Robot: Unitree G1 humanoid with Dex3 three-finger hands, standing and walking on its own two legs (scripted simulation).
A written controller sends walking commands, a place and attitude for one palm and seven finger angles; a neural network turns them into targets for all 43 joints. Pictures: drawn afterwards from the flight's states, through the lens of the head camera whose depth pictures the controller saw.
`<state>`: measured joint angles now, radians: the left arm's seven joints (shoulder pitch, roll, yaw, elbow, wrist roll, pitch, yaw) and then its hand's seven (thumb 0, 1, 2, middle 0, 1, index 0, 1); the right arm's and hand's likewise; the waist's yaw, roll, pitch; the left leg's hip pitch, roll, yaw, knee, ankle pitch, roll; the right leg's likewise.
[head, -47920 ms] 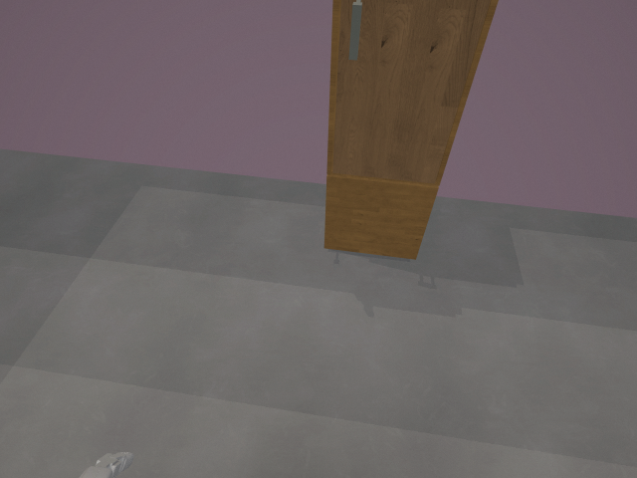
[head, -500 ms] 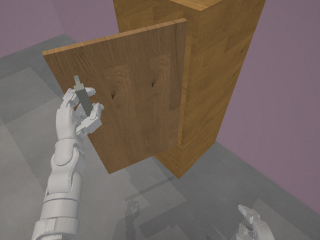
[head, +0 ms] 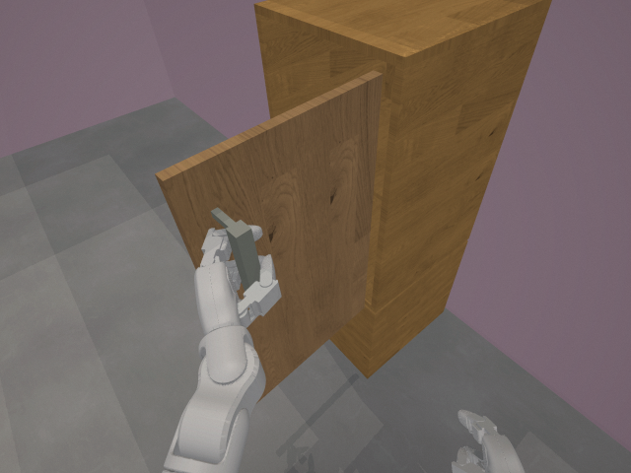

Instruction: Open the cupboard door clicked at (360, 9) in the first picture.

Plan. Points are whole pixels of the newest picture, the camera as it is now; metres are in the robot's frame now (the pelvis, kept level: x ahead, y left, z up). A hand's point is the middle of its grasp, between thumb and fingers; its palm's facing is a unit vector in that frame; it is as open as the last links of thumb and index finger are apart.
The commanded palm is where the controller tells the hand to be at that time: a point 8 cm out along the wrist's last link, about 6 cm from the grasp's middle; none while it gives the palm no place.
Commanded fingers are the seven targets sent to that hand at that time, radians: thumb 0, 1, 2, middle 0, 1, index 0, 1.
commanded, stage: open thumb and fingers to let go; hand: left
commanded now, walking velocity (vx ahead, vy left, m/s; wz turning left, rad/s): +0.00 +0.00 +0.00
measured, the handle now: (238, 255) +0.35 +0.12 +0.12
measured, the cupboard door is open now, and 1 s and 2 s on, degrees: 94 95 96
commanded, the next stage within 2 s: slide the hand sideways off the handle in 0.88 s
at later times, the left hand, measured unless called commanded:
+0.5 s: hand (269, 287) +0.30 +0.07 +0.13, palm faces +0.33 -0.94 +0.00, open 10.8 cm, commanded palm +0.25 +0.12 +0.12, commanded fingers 0.00 -0.50 0.30 -0.29 -1.15 -0.29 -1.15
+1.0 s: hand (275, 286) +0.30 +0.07 +0.13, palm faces +0.33 -0.95 -0.01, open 15.2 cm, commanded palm +0.25 +0.12 +0.12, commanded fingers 0.00 -0.50 0.30 -0.15 -0.30 -0.15 -0.30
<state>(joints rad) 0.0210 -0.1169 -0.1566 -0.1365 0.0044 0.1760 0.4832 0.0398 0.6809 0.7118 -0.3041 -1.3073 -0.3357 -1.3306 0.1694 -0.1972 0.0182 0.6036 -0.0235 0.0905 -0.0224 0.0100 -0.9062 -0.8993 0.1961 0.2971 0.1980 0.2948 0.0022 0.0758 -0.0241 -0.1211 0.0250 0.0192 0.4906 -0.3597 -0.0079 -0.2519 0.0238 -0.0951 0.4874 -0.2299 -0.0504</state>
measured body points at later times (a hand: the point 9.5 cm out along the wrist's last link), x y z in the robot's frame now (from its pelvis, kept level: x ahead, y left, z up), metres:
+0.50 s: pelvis -0.03 +0.01 +0.00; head -0.05 -0.01 +0.45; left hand +0.27 +0.12 +0.13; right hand +0.17 -0.18 -0.09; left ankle -0.06 +0.12 -0.74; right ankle +0.02 -0.09 -0.74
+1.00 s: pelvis -0.05 +0.02 +0.00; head -0.06 +0.00 +0.45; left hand +0.28 +0.12 +0.13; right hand +0.13 -0.19 -0.11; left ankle -0.06 +0.12 -0.74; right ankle +0.02 -0.09 -0.74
